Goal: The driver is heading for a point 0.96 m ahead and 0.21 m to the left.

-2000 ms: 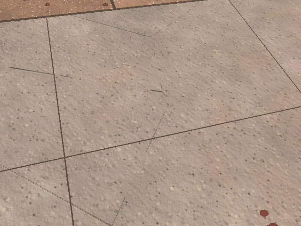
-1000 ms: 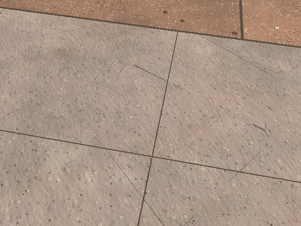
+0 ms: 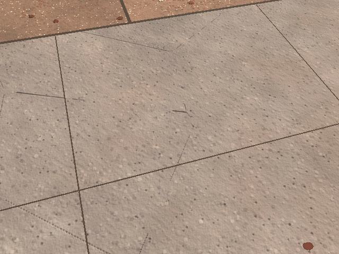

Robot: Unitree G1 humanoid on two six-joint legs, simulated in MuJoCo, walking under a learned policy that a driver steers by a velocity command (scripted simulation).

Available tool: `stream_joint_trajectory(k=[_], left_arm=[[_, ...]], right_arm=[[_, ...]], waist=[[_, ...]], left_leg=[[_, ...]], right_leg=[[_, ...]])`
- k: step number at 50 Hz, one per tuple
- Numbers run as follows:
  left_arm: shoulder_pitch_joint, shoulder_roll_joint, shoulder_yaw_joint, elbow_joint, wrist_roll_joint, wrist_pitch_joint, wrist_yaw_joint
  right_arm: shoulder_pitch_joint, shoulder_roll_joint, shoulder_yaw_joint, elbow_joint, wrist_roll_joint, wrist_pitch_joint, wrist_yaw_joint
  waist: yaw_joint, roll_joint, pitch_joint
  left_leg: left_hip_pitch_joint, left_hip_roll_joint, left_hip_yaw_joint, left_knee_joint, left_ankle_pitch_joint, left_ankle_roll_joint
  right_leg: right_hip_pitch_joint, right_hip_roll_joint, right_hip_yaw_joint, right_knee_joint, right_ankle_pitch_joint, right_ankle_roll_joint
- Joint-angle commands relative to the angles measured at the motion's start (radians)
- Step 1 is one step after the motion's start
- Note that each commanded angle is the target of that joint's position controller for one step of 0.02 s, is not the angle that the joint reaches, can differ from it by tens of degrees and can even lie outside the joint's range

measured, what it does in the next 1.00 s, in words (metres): walks ahead, turning left: right foot, then left foot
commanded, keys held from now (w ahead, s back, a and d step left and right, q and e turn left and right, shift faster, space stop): q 0.16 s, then w+q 0.50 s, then w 0.08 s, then w+e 0.26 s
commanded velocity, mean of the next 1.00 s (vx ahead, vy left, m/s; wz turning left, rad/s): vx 0.30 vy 0.00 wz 0.33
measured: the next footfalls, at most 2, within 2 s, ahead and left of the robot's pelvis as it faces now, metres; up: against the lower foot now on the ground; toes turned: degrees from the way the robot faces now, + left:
right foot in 0.04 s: +0.01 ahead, -0.14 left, +0.00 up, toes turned +6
left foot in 0.40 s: +0.04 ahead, +0.14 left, +0.00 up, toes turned +16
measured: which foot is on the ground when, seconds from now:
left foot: down 0.00-0.08, up 0.10-0.38, down 0.40-0.90, up 0.92-1.00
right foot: up 0.00-0.02, down 0.04-0.40, up 0.42-0.86, down 0.88-1.00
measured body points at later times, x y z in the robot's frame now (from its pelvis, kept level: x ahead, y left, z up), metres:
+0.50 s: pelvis +0.04 +0.05 -0.01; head +0.06 +0.08 +0.44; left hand +0.08 +0.36 -0.12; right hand +0.23 -0.20 -0.10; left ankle +0.00 +0.13 -0.74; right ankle +0.01 -0.12 -0.67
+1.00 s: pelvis +0.30 +0.11 -0.01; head +0.33 +0.12 +0.44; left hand +0.33 +0.41 -0.11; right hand +0.48 -0.12 -0.12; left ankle +0.14 +0.18 -0.65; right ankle +0.40 +0.05 -0.74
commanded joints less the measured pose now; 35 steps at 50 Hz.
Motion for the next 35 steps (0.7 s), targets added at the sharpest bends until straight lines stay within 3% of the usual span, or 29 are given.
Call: stream_joint_trajectory(k=[1,2,3,4,5,7,8,10,12,16,18,19,20,21,22,23,24,25,26,27,30,33,35], left_arm=[[0.044,0.108,0.033,-0.030,-0.004,-0.016,0.006],[0.052,0.144,0.042,-0.035,0.003,-0.015,0.012],[0.065,0.198,0.056,-0.038,0.014,-0.012,0.018],[0.076,0.205,0.064,-0.026,0.017,-0.007,0.015],[0.069,0.182,0.060,-0.035,0.021,-0.007,0.012],[0.041,0.155,0.051,-0.051,0.029,-0.017,0.019],[0.037,0.145,0.046,-0.056,0.030,-0.027,0.023],[0.038,0.156,0.051,-0.048,0.006,-0.045,0.024],[0.057,0.161,0.055,-0.037,-0.008,-0.052,0.021],[0.054,0.195,0.067,-0.041,-0.012,-0.066,-0.001],[0.035,0.199,0.069,-0.041,-0.027,-0.070,-0.016],[0.041,0.175,0.061,-0.041,-0.024,-0.074,-0.022],[0.050,0.125,0.044,-0.042,-0.007,-0.082,-0.028],[-0.006,0.034,0.015,-0.126,0.030,-0.097,-0.032],[-0.075,0.072,0.020,-0.160,-0.005,-0.124,-0.032],[-0.085,0.126,0.034,-0.164,-0.040,-0.141,-0.040],[-0.064,0.144,0.039,-0.148,-0.035,-0.153,-0.043],[-0.046,0.145,0.043,-0.131,-0.010,-0.159,-0.041],[-0.036,0.148,0.047,-0.125,0.010,-0.162,-0.041],[-0.033,0.141,0.048,-0.122,0.015,-0.161,-0.046],[-0.075,0.094,0.037,-0.137,0.016,-0.153,-0.050],[-0.168,0.049,0.018,-0.168,0.008,-0.154,-0.057],[-0.216,0.040,0.010,-0.181,-0.001,-0.158,-0.069]], right_arm=[[-0.031,-0.231,-0.056,-0.059,0.021,0.002,-0.007],[-0.024,-0.227,-0.054,-0.060,0.020,-0.004,-0.007],[-0.032,-0.196,-0.046,-0.076,0.009,-0.015,-0.003],[-0.048,-0.163,-0.039,-0.080,0.014,-0.019,-0.002],[-0.056,-0.162,-0.038,-0.081,0.014,-0.017,-0.002],[-0.057,-0.178,-0.053,-0.089,0.019,-0.002,-0.003],[-0.052,-0.190,-0.064,-0.093,0.021,0.008,-0.003],[-0.047,-0.159,-0.058,-0.101,0.025,0.024,0.004],[-0.100,-0.135,-0.045,-0.123,0.024,0.024,0.020],[-0.095,-0.143,-0.038,-0.144,0.025,0.011,0.049],[0.005,-0.150,-0.045,-0.111,0.025,0.008,0.050],[0.090,-0.168,-0.057,-0.078,0.025,0.009,0.044],[0.208,-0.216,-0.083,-0.049,0.036,0.009,0.034],[0.303,-0.367,-0.117,-0.054,0.031,0.002,0.017],[0.294,-0.337,-0.097,-0.082,0.010,-0.030,0.033],[0.236,-0.274,-0.079,-0.090,0.005,-0.053,0.036],[0.196,-0.224,-0.064,-0.097,0.008,-0.065,0.035],[0.160,-0.206,-0.057,-0.109,0.011,-0.066,0.029],[0.138,-0.199,-0.051,-0.119,0.006,-0.064,0.022],[0.135,-0.201,-0.050,-0.128,0.000,-0.062,0.015],[0.167,-0.220,-0.058,-0.132,0.005,-0.060,-0.007],[0.203,-0.230,-0.064,-0.123,0.012,-0.053,-0.022],[0.240,-0.224,-0.063,-0.107,0.016,-0.052,-0.026]], waist=[[0.023,0.198,-0.123],[0.022,0.160,-0.138],[0.010,0.054,-0.157],[0.015,-0.077,-0.151],[0.032,-0.117,-0.121],[0.042,-0.193,-0.081],[0.043,-0.174,-0.065],[0.033,-0.109,-0.054],[0.068,-0.113,-0.022],[0.065,-0.125,-0.027],[0.005,-0.100,-0.041],[-0.029,-0.067,-0.064],[-0.082,0.027,-0.110],[-0.094,0.356,-0.141],[-0.120,0.247,-0.158],[-0.086,0.179,-0.052],[-0.058,0.142,0.000],[-0.037,0.105,0.018],[-0.018,0.112,0.018],[-0.010,0.127,0.007],[-0.015,0.096,-0.005],[-0.046,0.115,0.010],[-0.069,0.120,0.015]], left_leg=[[0.095,0.167,-0.233,-0.072,0.406,0.156],[0.029,0.162,-0.236,-0.063,0.348,0.124],[-0.057,0.112,-0.175,-0.015,0.257,0.080],[-0.099,0.021,-0.065,0.063,0.081,0.031],[-0.153,-0.015,-0.019,0.144,-0.025,-0.001],[-0.249,-0.012,0.023,0.389,-0.316,-0.018],[-0.301,0.007,0.006,0.541,-0.404,-0.028],[-0.362,0.066,0.003,0.542,-0.320,-0.034],[-0.368,0.081,0.044,0.463,-0.231,-0.038],[-0.167,0.059,0.128,0.235,-0.177,-0.004],[0.004,0.017,0.185,0.099,-0.075,0.020],[0.133,-0.017,0.202,0.070,-0.065,0.036],[0.302,0.000,0.122,0.030,-0.081,0.074],[0.455,0.290,-0.414,-0.120,-0.163,0.237],[0.428,0.395,-0.729,-0.276,-0.370,0.375],[0.378,0.395,-0.662,-0.302,-0.406,0.358],[0.327,0.347,-0.558,-0.291,-0.345,0.319],[0.287,0.304,-0.466,-0.281,-0.235,0.286],[0.245,0.262,-0.385,-0.285,-0.126,0.261],[0.222,0.235,-0.336,-0.293,-0.047,0.249],[0.188,0.192,-0.235,-0.294,0.147,0.239],[0.106,0.151,-0.179,-0.279,0.165,0.209],[0.087,0.162,-0.177,-0.281,0.145,0.201]], right_leg=[[0.092,0.038,-0.066,-0.272,0.220,-0.032],[0.170,-0.010,-0.031,-0.257,0.299,-0.061],[0.224,-0.089,0.017,-0.192,0.421,-0.110],[0.200,-0.134,0.060,-0.209,0.399,-0.175],[0.188,-0.206,0.132,-0.257,0.397,-0.235],[0.173,-0.332,0.223,-0.297,0.535,-0.326],[0.172,-0.379,0.235,-0.294,0.658,-0.361],[0.204,-0.351,0.166,-0.337,0.419,-0.324],[0.207,-0.308,0.121,-0.398,0.126,-0.299],[0.123,-0.278,0.008,-0.411,0.051,-0.267],[0.035,-0.269,-0.049,-0.334,0.032,-0.244],[-0.037,-0.245,-0.090,-0.240,0.048,-0.221],[-0.136,-0.196,-0.169,-0.016,0.098,-0.172],[-0.452,-0.046,-0.251,0.421,-0.147,-0.064],[-0.608,0.010,-0.048,0.572,-0.212,-0.066],[-0.669,-0.050,-0.017,0.598,-0.132,-0.094],[-0.647,-0.083,-0.019,0.560,-0.036,-0.113],[-0.614,-0.104,-0.020,0.501,0.040,-0.112],[-0.555,-0.114,-0.021,0.434,0.102,-0.104],[-0.510,-0.105,-0.032,0.390,0.156,-0.091],[-0.472,-0.064,-0.061,0.224,0.293,-0.044],[-0.378,-0.022,-0.075,0.018,0.428,-0.021],[-0.325,-0.013,-0.083,-0.056,0.489,-0.023]])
